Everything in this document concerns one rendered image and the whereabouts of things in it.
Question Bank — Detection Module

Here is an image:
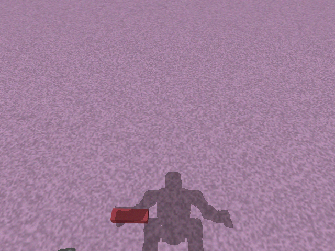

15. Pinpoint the carton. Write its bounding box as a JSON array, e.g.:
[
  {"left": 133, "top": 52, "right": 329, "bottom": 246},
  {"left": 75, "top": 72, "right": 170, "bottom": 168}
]
[{"left": 110, "top": 208, "right": 149, "bottom": 223}]

